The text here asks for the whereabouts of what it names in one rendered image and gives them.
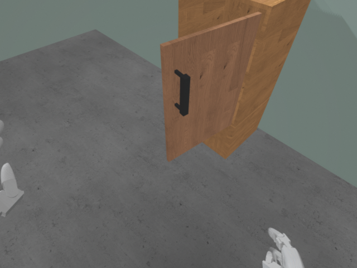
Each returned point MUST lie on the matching cupboard door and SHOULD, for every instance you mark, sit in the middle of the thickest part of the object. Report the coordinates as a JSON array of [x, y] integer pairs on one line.
[[216, 60]]

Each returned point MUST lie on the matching right robot hand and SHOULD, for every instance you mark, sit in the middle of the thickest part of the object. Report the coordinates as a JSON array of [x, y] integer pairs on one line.
[[289, 256]]

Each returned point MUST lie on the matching handle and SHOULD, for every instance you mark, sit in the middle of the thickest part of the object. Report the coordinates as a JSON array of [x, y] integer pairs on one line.
[[184, 93]]

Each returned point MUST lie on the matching left robot hand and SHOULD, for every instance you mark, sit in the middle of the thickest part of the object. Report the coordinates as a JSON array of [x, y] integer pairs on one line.
[[11, 195]]

